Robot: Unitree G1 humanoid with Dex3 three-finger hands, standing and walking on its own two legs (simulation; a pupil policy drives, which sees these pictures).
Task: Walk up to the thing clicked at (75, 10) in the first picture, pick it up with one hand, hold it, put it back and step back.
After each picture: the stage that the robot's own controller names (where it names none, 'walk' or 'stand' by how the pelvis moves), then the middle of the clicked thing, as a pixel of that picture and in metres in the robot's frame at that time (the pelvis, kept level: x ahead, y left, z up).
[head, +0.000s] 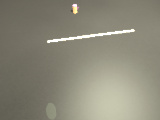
stand; (74, 8) +2.16 +0.12 -0.72
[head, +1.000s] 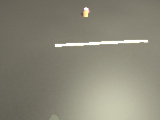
walk; (86, 12) +2.02 +0.06 -0.70
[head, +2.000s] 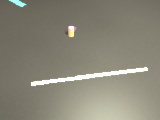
walk; (71, 31) +1.44 +0.16 -0.69
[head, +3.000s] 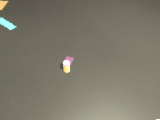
walk; (66, 66) +0.93 +0.16 -0.70
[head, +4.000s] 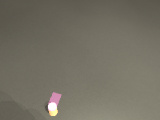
walk; (52, 109) +0.53 +0.20 -0.71
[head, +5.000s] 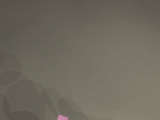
walk; out of the picture +0.32 +0.20 -0.69
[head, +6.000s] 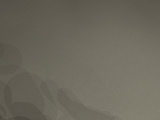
stand; out of the picture +0.24 +0.21 -0.71
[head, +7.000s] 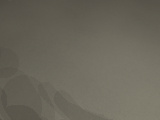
stand; out of the picture +0.22 +0.21 -0.73
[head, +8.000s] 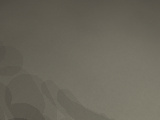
stand; out of the picture +0.22 +0.21 -0.73
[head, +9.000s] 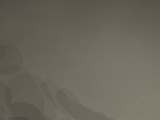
stand; out of the picture +0.21 +0.21 -0.73
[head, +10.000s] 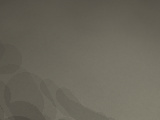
stand; out of the picture +0.21 +0.21 -0.73
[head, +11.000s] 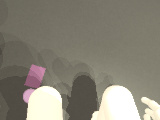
go down; (32, 96) +0.29 +0.22 -0.39
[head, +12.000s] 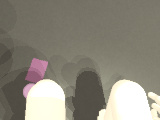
go down; (33, 92) +0.30 +0.22 -0.32
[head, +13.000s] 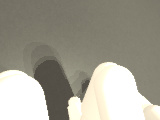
close in; out of the picture +0.28 +0.25 -0.23
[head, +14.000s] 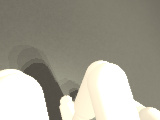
close; out of the picture +0.29 +0.25 -0.23
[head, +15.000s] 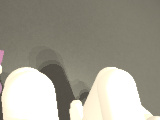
lift; out of the picture +0.28 +0.25 -0.24
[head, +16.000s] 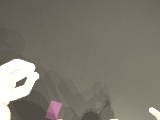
close; out of the picture +0.27 +0.20 -0.56
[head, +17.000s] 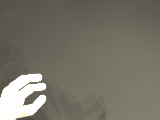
go down; out of the picture +0.24 +0.20 -0.67
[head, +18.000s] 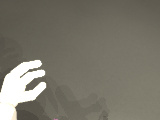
stand; out of the picture +0.25 +0.20 -0.66
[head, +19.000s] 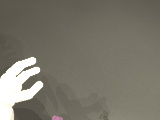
stand; out of the picture +0.26 +0.20 -0.66
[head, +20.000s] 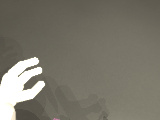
stand; out of the picture +0.25 +0.20 -0.66
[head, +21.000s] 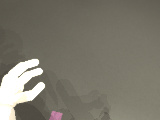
stand; out of the picture +0.26 +0.20 -0.64
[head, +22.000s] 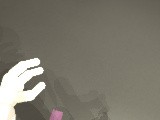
stand; out of the picture +0.25 +0.19 -0.63
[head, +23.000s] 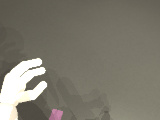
stand; out of the picture +0.26 +0.20 -0.63
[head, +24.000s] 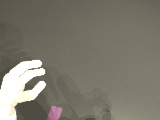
stand; out of the picture +0.26 +0.20 -0.61
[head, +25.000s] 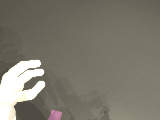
stand; out of the picture +0.25 +0.20 -0.63
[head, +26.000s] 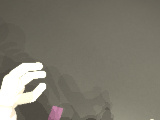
stand; out of the picture +0.26 +0.20 -0.61
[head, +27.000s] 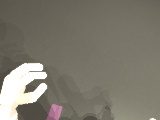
stand; out of the picture +0.26 +0.20 -0.60
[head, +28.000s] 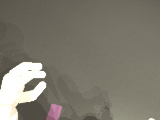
hold; out of the picture +0.26 +0.20 -0.60
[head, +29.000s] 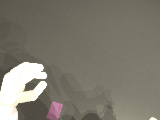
hold; out of the picture +0.26 +0.20 -0.59
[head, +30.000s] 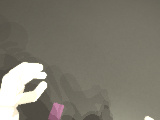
close; out of the picture +0.26 +0.20 -0.59
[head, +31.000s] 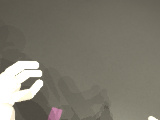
close; out of the picture +0.26 +0.20 -0.61
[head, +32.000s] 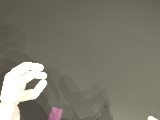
hold; out of the picture +0.26 +0.20 -0.61
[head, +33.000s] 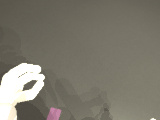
close; out of the picture +0.26 +0.20 -0.61
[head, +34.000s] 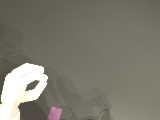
close; out of the picture +0.26 +0.20 -0.61
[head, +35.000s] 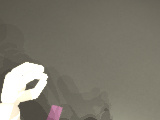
close; out of the picture +0.26 +0.20 -0.61
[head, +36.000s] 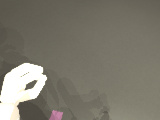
hold; out of the picture +0.25 +0.20 -0.63
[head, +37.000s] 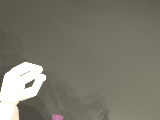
hold; out of the picture +0.25 +0.20 -0.65
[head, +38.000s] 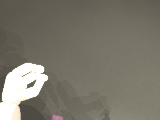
close; out of the picture +0.25 +0.21 -0.65
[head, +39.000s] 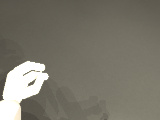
close; out of the picture +0.25 +0.20 -0.67
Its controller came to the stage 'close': yes
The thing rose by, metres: 0.00
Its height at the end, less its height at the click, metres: +0.00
